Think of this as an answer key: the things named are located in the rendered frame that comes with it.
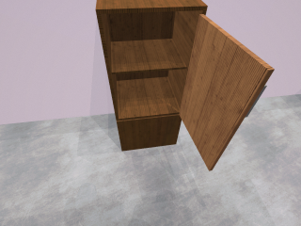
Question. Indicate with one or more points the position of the cupboard door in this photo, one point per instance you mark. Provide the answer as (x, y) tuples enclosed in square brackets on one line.
[(223, 81)]

